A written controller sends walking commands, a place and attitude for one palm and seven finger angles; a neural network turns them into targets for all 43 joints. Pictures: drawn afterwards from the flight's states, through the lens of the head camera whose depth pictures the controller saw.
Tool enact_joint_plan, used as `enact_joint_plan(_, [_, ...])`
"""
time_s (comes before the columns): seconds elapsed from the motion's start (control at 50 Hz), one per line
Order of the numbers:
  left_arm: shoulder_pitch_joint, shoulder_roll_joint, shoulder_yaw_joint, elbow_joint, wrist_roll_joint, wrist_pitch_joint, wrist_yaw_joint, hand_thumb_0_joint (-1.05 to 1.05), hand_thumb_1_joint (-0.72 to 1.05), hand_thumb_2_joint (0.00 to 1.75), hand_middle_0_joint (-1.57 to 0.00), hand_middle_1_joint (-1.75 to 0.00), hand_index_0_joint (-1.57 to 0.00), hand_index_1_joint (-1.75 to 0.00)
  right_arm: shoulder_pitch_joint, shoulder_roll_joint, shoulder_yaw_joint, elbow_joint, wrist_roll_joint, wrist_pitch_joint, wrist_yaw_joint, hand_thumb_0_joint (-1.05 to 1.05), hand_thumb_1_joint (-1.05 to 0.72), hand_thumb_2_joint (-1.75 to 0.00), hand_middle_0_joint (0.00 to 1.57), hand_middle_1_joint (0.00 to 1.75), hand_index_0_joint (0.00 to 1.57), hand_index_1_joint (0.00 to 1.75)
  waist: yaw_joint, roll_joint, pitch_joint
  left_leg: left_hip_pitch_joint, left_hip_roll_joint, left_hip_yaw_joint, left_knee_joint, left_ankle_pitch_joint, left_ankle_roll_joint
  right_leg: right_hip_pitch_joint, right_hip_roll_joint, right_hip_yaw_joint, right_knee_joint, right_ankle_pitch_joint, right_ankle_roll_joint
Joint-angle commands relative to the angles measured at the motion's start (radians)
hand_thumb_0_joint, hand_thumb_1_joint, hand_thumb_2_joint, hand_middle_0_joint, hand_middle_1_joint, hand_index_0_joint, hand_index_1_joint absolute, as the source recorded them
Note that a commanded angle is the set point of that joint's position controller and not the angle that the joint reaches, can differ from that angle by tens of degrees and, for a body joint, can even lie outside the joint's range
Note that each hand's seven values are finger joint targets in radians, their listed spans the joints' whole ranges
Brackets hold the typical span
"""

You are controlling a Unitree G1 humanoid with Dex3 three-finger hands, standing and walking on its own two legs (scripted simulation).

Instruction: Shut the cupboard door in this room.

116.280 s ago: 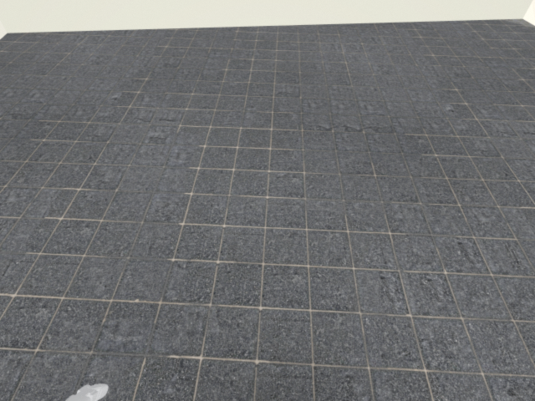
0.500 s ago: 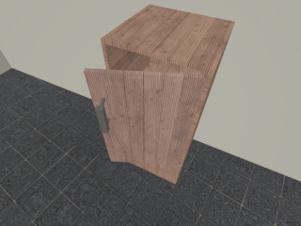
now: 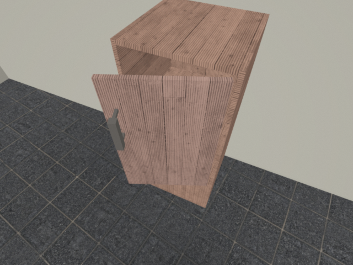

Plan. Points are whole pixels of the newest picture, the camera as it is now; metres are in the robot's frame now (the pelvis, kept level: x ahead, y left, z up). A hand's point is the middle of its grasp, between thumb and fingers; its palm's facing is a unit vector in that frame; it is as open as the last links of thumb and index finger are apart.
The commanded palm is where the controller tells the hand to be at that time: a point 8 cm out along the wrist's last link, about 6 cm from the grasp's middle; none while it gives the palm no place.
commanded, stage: come to a stop and stand still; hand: left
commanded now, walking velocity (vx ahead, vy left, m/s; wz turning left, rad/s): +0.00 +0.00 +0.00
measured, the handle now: (118, 129) +0.49 +0.21 -0.03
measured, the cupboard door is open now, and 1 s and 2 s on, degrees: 23 23 23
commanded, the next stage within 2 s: look again from close up in 0.40 s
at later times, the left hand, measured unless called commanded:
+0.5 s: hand out of the picture -0.03 +0.21 -0.16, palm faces -0.01 -0.97 -0.24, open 7.4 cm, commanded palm none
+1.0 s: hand out of the picture +0.05 +0.20 -0.16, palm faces -0.01 -0.97 -0.23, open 7.4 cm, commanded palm none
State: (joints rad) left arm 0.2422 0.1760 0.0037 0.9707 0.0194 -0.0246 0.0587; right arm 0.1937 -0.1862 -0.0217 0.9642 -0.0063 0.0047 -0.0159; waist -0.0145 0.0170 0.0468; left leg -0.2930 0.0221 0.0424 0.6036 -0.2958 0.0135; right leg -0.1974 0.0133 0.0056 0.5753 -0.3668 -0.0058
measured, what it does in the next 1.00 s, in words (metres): stands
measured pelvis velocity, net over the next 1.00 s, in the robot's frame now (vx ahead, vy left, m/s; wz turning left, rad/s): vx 0.00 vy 0.00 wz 0.00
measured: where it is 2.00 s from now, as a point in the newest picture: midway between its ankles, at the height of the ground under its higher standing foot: outside the picture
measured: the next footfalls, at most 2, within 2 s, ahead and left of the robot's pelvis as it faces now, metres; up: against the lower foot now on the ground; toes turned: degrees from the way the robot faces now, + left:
none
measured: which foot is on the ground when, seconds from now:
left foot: down 0.00-1.00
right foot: down 0.00-1.00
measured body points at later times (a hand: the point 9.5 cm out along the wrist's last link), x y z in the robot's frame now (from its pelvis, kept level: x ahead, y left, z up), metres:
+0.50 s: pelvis -0.02 +0.01 +0.01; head +0.00 +0.01 +0.46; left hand -0.03 +0.26 -0.14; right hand -0.01 -0.24 -0.14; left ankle +0.01 +0.11 -0.73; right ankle -0.04 -0.12 -0.73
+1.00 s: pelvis +0.00 +0.00 +0.01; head +0.01 +0.01 +0.46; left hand +0.05 +0.25 -0.14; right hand +0.07 -0.24 -0.13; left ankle +0.01 +0.11 -0.73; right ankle -0.04 -0.12 -0.73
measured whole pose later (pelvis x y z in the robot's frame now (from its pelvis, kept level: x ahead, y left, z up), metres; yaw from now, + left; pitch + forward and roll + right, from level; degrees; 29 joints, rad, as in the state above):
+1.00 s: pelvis +0.00 +0.00 +0.01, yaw +0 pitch -1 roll +0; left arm 0.20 0.23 -0.01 1.08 0.02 -0.02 0.02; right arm 0.16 -0.21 0.02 1.09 -0.01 -0.03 -0.01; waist 0.01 -0.02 0.03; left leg -0.22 0.00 0.05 0.45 -0.22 0.02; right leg -0.14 -0.01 0.01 0.45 -0.30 0.00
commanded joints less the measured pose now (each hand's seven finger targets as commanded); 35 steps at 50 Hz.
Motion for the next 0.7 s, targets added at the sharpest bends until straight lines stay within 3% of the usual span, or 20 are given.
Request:
enact_joint_plan(0.0, [0.032,0.142,0.021,-0.089,-0.001,0.001,0.002,0.0,0.9,0.9,-0.2,-0.3,-0.2,-0.3,0.063,-0.112,-0.016,-0.058,-0.011,-0.025,0.002,0.0,-0.9,-0.9,0.2,0.3,0.2,0.3,0.004,0.11,-0.041,0.06,0.099,-0.12,-0.108,0.319,0.051,-0.039,-0.073,0.057,-0.055,0.246,-0.041])
enact_joint_plan(0.02, [0.041,0.143,0.018,-0.08,-0.004,0.007,-0.001,0.0,0.9,0.9,-0.2,-0.3,-0.2,-0.3,0.046,-0.118,-0.011,-0.065,-0.01,-0.023,0.0,0.0,-0.9,-0.9,0.2,0.3,0.2,0.3,0.014,0.087,-0.029,0.041,0.104,-0.134,-0.126,0.289,0.06,-0.033,-0.055,0.046,-0.068,0.166,-0.034])
enact_joint_plan(0.04, [0.04,0.142,0.014,-0.076,-0.004,0.01,-0.004,0.0,0.9,0.9,-0.2,-0.3,-0.2,-0.3,0.032,-0.122,-0.01,-0.071,-0.008,-0.022,0.0,0.0,-0.9,-0.9,0.2,0.3,0.2,0.3,0.018,0.033,0.002,0.011,0.096,-0.136,-0.144,0.2,0.058,-0.038,-0.054,0.051,-0.096,0.115,-0.032])
enact_joint_plan(0.08, [0.022,0.145,0.007,-0.073,-0.004,0.014,-0.013,0.0,0.9,0.9,-0.2,-0.3,-0.2,-0.3,0.02,-0.129,-0.008,-0.075,-0.009,-0.017,0.003,0.0,-0.9,-0.9,0.2,0.3,0.2,0.3,0.011,-0.012,0.068,-0.02,0.071,-0.126,-0.193,-0.014,0.042,-0.097,-0.066,0.082,-0.154,-0.021,-0.035])
enact_joint_plan(0.18, [0.028,0.162,0.01,-0.069,-0.001,0.02,-0.025,0.0,0.9,0.9,-0.2,-0.3,-0.2,-0.3,0.046,-0.153,-0.007,-0.056,-0.017,-0.015,0.009,0.0,-0.9,-0.9,0.2,0.3,0.2,0.3,0.008,0.001,0.063,-0.047,0.067,-0.159,-0.28,-0.207,0.04,-0.119,-0.06,0.081,-0.17,-0.141,-0.034])
enact_joint_plan(0.32, [0.056,0.168,0.008,-0.026,-0.001,0.01,-0.032,0.0,0.9,0.9,-0.2,-0.3,-0.2,-0.3,0.063,-0.163,-0.005,-0.017,-0.012,-0.028,0.006,0.0,-0.9,-0.9,0.2,0.3,0.2,0.3,0.018,-0.013,0.005,-0.019,0.078,-0.165,-0.293,-0.164,0.047,-0.077,-0.073,0.08,-0.175,-0.071,-0.035])
enact_joint_plan(0.44, [0.062,0.175,0.004,0.025,-0.005,-0.002,-0.033,0.0,0.9,0.9,-0.2,-0.3,-0.2,-0.3,0.074,-0.162,-0.001,0.034,-0.004,-0.042,0.001,0.0,-0.9,-0.9,0.2,0.3,0.2,0.3,0.015,-0.031,-0.035,0.055,0.076,-0.129,-0.247,0.035,0.042,-0.049,-0.096,0.092,-0.19,0.054,-0.036])
enact_joint_plan(0.54, [0.062,0.175,0.002,0.063,-0.007,-0.006,-0.03,0.0,0.9,0.9,-0.2,-0.3,-0.2,-0.3,0.068,-0.161,0.003,0.069,0.0,-0.047,-0.004,0.0,-0.9,-0.9,0.2,0.3,0.2,0.3,0.015,-0.031,-0.044,0.104,0.08,-0.108,-0.22,0.171,0.037,-0.033,-0.104,0.092,-0.188,0.161,-0.031])
enact_joint_plan(0.68, [0.043,0.18,0.002,0.086,-0.006,-0.003,-0.029,0.0,0.9,0.9,-0.2,-0.3,-0.2,-0.3,0.034,-0.165,0.005,0.091,-0.001,-0.045,-0.007,0.0,-0.9,-0.9,0.2,0.3,0.2,0.3,0.017,-0.015,-0.03,0.113,0.083,-0.105,-0.228,0.193,0.032,-0.022,-0.108,0.09,-0.195,0.183,-0.026])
